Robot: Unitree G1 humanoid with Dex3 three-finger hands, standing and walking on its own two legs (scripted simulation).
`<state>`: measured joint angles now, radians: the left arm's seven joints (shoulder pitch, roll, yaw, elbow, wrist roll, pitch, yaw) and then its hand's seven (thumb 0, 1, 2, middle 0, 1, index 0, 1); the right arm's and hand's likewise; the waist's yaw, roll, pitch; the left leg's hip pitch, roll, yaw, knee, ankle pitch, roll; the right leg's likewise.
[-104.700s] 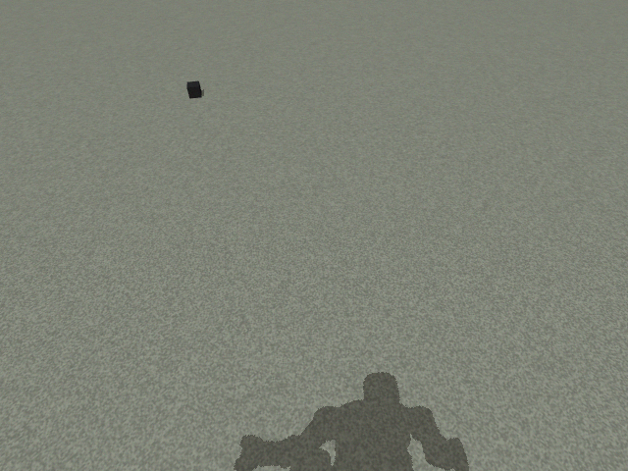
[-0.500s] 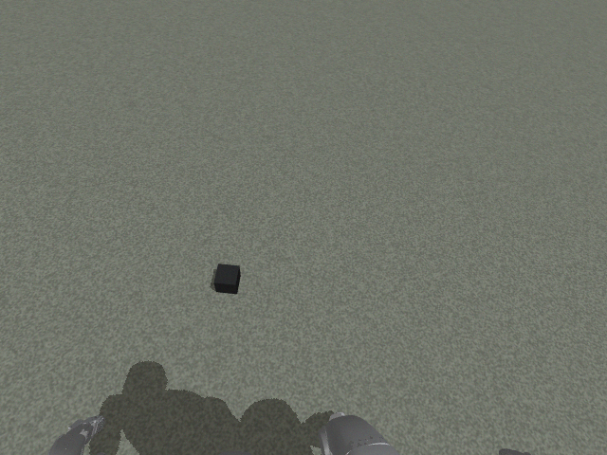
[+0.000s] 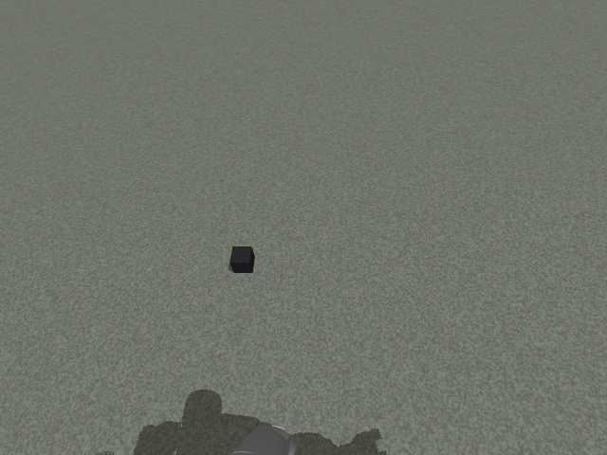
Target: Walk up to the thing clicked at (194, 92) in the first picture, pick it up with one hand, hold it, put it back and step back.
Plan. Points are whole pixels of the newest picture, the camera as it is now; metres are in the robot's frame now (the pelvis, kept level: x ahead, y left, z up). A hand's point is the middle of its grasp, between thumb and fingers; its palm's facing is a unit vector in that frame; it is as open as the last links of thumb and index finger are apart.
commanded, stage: step back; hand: left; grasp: from above
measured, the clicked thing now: (242, 259) +0.85 +0.32 -0.73
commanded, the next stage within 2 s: stand in 1.70 s
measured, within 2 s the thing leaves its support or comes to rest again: neither
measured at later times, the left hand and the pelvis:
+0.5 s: hand out of the picture -0.11 +0.25 -0.16, palm faces +0.04 -0.92 -0.38, open 7.4 cm; pelvis -0.18 -0.03 -0.01, yaw +1 degrees
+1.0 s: hand out of the picture -0.20 +0.25 -0.14, palm faces +0.07 -0.91 -0.41, open 7.4 cm; pelvis -0.25 -0.04 +0.00, yaw +3 degrees
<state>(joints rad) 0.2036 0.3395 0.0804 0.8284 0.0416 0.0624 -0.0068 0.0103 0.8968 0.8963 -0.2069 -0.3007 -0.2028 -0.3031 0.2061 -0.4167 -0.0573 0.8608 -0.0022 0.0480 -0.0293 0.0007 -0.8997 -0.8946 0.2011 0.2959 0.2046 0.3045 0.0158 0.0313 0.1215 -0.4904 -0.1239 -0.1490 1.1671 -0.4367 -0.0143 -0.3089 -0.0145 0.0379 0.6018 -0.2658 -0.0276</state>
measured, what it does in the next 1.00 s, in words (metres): walks backwards: left foot, then right foot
